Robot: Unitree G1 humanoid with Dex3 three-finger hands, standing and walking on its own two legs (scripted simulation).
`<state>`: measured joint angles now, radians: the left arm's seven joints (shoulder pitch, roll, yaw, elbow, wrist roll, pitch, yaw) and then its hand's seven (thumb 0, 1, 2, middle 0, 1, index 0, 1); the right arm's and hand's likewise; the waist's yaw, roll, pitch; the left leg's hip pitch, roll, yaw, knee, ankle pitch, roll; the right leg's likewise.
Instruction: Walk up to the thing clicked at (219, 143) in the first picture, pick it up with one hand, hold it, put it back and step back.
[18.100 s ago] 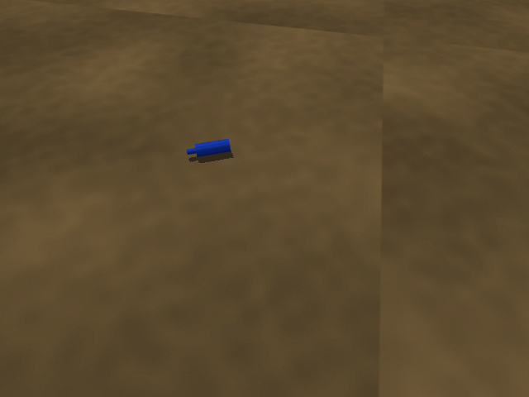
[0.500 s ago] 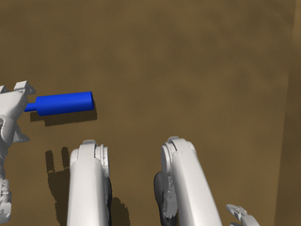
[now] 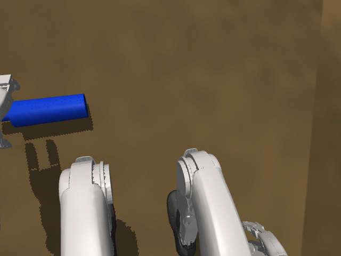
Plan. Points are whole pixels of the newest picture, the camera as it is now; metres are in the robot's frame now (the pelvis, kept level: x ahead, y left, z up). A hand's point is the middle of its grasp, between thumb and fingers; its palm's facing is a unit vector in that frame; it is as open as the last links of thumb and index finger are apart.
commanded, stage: rise first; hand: left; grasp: from above
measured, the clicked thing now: (42, 111) +0.48 +0.33 -0.31
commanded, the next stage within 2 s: none
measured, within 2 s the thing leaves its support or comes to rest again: neither
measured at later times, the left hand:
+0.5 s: hand (9, 117) +0.42 +0.35 -0.18, palm faces -0.44 -0.11 -0.89, open 14.2 cm
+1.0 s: hand (17, 115) +0.43 +0.34 -0.20, palm faces -0.44 -0.10 -0.89, open 14.3 cm
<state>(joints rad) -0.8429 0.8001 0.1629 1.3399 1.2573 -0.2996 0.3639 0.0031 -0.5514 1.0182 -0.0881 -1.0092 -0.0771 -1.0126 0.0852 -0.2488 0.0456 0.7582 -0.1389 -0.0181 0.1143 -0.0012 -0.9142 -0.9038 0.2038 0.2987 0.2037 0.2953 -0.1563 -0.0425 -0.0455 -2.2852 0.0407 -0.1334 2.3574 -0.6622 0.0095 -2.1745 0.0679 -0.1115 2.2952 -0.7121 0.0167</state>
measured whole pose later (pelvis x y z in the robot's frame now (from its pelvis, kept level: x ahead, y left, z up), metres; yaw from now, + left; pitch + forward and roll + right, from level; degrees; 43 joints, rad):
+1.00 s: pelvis +0.00 +0.00 -0.02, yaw -2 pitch +32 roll -9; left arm -0.89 0.83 0.15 1.41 1.25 -0.26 0.40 0.00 -0.57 1.03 -0.08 -1.03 -0.07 -1.03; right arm 0.11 -0.26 0.10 0.74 -0.15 -0.03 0.13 0.00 -0.91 -0.90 0.20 0.30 0.20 0.30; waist -0.21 -0.05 -0.01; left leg -2.33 0.04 -0.16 2.42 -0.67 0.01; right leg -2.21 0.08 -0.13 2.34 -0.71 0.02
